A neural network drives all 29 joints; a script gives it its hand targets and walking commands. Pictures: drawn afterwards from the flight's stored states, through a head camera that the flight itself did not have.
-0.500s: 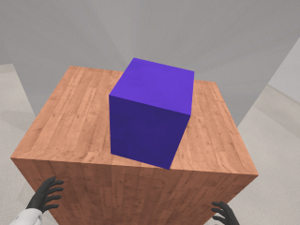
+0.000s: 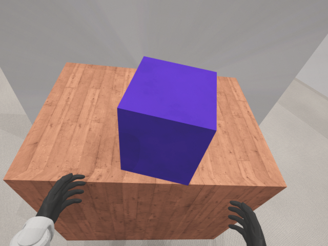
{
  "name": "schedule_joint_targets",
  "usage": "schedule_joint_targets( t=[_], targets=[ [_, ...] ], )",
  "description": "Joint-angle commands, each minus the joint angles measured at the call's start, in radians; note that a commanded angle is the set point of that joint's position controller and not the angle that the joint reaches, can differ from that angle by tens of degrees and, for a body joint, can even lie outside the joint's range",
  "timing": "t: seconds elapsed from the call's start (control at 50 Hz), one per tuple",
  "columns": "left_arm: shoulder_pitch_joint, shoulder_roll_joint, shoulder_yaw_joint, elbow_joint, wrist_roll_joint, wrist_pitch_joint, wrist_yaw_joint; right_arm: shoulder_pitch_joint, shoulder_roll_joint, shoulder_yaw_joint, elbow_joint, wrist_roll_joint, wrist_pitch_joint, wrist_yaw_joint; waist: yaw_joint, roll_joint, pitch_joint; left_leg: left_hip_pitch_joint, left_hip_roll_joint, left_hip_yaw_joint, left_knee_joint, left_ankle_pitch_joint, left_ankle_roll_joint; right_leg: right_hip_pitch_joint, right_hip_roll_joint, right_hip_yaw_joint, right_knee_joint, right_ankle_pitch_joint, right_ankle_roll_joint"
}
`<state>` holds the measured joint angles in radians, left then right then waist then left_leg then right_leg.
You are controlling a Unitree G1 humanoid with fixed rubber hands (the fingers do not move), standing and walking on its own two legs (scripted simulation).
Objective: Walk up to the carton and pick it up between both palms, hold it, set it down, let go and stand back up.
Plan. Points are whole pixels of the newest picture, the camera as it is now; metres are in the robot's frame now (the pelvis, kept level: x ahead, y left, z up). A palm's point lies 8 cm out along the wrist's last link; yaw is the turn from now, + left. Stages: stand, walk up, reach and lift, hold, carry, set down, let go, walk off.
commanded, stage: reach and lift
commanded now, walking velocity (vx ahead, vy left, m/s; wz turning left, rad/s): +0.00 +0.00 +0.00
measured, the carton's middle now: (166, 123) +0.43 +0.01 +0.06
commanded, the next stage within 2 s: none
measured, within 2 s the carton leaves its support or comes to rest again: neither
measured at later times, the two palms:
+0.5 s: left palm (56, 199) +0.20 +0.22 +0.05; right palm (251, 225) +0.17 -0.17 +0.06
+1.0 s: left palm (73, 155) +0.28 +0.21 +0.09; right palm (247, 180) +0.26 -0.17 +0.08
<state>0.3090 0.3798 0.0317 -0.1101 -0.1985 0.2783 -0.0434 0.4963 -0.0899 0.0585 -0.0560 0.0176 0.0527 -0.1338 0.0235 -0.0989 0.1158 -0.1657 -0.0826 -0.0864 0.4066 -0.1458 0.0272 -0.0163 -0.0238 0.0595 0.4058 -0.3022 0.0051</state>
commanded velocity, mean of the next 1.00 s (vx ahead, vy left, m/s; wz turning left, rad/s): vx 0.00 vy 0.00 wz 0.00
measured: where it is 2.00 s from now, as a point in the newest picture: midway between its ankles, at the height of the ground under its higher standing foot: outside the picture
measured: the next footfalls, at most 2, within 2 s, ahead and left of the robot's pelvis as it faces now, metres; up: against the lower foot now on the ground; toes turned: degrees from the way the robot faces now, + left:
none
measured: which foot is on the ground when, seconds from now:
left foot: down 0.00-1.00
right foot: down 0.00-1.00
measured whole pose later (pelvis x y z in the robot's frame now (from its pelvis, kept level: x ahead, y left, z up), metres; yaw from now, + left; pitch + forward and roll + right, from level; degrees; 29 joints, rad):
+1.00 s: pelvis +0.02 -0.02 +0.00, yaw +0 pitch -3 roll +1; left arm 0.02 0.44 0.05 -0.24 -0.31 0.51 -0.10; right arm 0.16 -0.08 0.12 -0.25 0.16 0.37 -0.35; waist 0.02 -0.10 0.09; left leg -0.14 -0.08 -0.09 0.34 -0.13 0.02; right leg -0.01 -0.02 0.06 0.38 -0.31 0.02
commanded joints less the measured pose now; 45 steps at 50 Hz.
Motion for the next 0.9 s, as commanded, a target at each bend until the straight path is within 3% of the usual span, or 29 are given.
schedule_joint_targets(
  t=[0.0, 0.12, 0.22, 0.3, 0.4, 0.48, 0.54, 0.62, 0.72, 0.88],
  targets=[
    [-0.024, 0.153, 0.03, -0.246, -0.058, -0.143, -0.016, 0.03, 0.074, 0.027, -0.384, 0.183, -0.093, -0.064, 0.051, 0.189, -0.191, 0.286, 0.109, 0.142, -0.048, 0.202, -0.038, -0.196, 0.003, -0.025, -0.171, 0.219, -0.015],
    [0.021, 0.158, 0.062, -0.274, -0.048, -0.188, -0.062, 0.105, 0.097, 0.104, -0.433, 0.202, -0.136, -0.116, 0.075, 0.181, -0.211, 0.352, 0.111, 0.122, -0.008, 0.338, -0.037, -0.19, -0.004, -0.016, -0.161, 0.404, 0.008],
    [0.001, 0.164, 0.058, -0.326, -0.062, -0.231, -0.077, 0.085, 0.101, 0.133, -0.517, 0.212, -0.178, -0.134, 0.09, 0.186, -0.214, 0.35, 0.121, 0.111, -0.003, 0.337, -0.036, -0.211, -0.005, -0.015, -0.16, 0.389, 0.007],
    [-0.064, 0.179, 0.042, -0.34, -0.097, -0.224, -0.066, -0.002, 0.087, 0.107, -0.557, 0.215, -0.162, -0.136, 0.091, 0.2, -0.187, 0.305, 0.129, 0.116, -0.036, 0.209, -0.029, -0.24, -0.005, -0.014, -0.172, 0.217, -0.011],
    [-0.166, 0.184, 0.029, -0.323, -0.123, -0.151, -0.045, -0.128, 0.082, 0.06, -0.557, 0.217, -0.057, -0.138, 0.081, 0.216, -0.117, 0.235, 0.142, 0.124, -0.109, -0.01, -0.015, -0.256, -0.001, -0.014, -0.188, -0.004, -0.035],
    [-0.281, 0.196, 0.031, -0.339, -0.131, -0.084, -0.031, -0.232, 0.08, 0.03, -0.523, 0.219, 0.052, -0.144, 0.061, 0.231, -0.097, 0.185, 0.166, 0.104, -0.166, -0.174, -0.015, -0.231, 0.006, -0.017, -0.17, -0.051, -0.029],
    [-0.375, 0.214, 0.039, -0.378, -0.145, -0.044, -0.022, -0.305, 0.07, 0.001, -0.504, 0.222, 0.127, -0.15, 0.04, 0.241, -0.135, 0.175, 0.177, 0.097, -0.181, -0.2, -0.025, -0.196, 0.008, -0.018, -0.152, -0.013, -0.024],
    [-0.456, 0.233, 0.059, -0.398, -0.153, 0.0, -0.019, -0.379, 0.053, -0.031, -0.473, 0.227, 0.197, -0.163, 0.022, 0.254, -0.191, 0.195, 0.176, 0.102, -0.171, -0.126, -0.042, -0.166, 0.007, -0.016, -0.144, 0.064, -0.024],
    [-0.484, 0.225, 0.109, -0.352, -0.137, 0.083, -0.039, -0.44, 0.026, -0.028, -0.463, 0.251, 0.252, -0.189, 0.024, 0.233, -0.246, 0.264, 0.143, 0.134, -0.118, 0.097, -0.054, -0.139, 0.001, -0.014, -0.164, 0.187, -0.022],
    [-0.546, 0.227, 0.217, -0.334, -0.098, 0.19, -0.06, -0.553, -0.045, 0.022, -0.537, 0.292, 0.269, -0.225, 0.043, 0.191, -0.349, 0.335, 0.102, 0.157, -0.063, 0.349, -0.056, -0.075, -0.009, -0.018, -0.135, 0.532, 0.033]
  ],
)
